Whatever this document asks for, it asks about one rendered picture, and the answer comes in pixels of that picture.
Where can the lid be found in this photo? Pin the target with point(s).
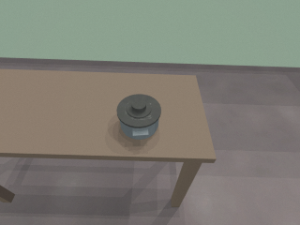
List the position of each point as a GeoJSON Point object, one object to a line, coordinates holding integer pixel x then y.
{"type": "Point", "coordinates": [134, 119]}

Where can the pot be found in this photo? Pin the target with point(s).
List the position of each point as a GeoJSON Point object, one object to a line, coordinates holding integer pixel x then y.
{"type": "Point", "coordinates": [139, 133]}

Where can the table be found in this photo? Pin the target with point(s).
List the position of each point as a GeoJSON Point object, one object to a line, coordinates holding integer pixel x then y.
{"type": "Point", "coordinates": [73, 115]}

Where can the knob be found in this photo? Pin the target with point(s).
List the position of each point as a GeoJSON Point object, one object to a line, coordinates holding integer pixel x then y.
{"type": "Point", "coordinates": [138, 105]}

